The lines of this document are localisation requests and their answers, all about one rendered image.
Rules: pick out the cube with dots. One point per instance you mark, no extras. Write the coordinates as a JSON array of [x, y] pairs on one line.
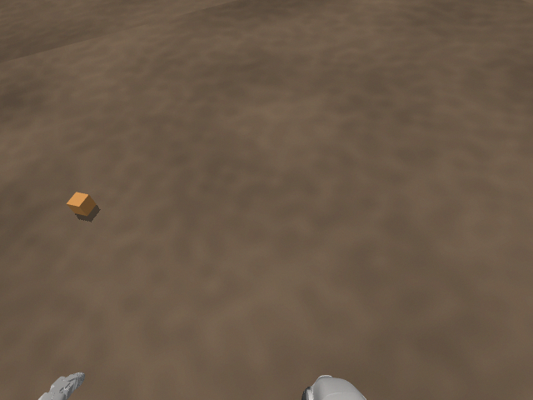
[[81, 203]]

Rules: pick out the left robot hand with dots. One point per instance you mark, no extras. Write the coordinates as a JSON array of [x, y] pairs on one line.
[[64, 387]]

